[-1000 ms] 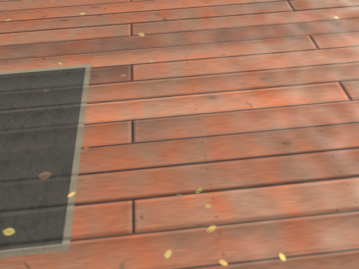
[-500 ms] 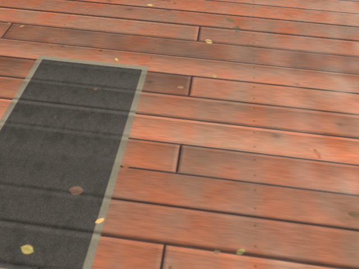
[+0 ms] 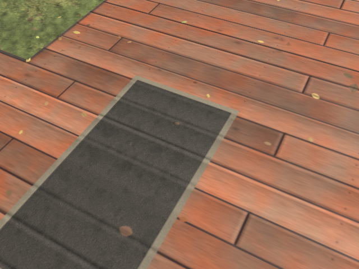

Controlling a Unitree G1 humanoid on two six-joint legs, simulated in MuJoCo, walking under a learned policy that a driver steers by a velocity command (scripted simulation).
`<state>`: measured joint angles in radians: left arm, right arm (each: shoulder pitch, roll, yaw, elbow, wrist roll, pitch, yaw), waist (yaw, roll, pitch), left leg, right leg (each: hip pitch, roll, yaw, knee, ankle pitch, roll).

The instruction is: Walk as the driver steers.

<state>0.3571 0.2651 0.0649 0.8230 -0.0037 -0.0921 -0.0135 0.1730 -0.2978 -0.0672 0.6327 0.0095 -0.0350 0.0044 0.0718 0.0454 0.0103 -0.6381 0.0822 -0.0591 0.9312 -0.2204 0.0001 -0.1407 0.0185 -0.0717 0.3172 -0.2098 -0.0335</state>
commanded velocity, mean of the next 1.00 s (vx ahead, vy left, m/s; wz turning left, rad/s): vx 0.50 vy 0.00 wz -0.44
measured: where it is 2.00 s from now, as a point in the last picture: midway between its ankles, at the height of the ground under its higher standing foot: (259, 220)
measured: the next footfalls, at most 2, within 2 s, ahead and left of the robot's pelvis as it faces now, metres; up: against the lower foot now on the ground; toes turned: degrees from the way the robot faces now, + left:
left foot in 0.20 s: +0.26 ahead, +0.15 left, +0.00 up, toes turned -4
right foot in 0.68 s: +0.47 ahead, -0.18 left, +0.00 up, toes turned -23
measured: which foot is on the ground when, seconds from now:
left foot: up 0.00-0.18, down 0.20-0.70, up 0.72-1.00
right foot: down 0.00-0.20, up 0.22-0.66, down 0.68-1.00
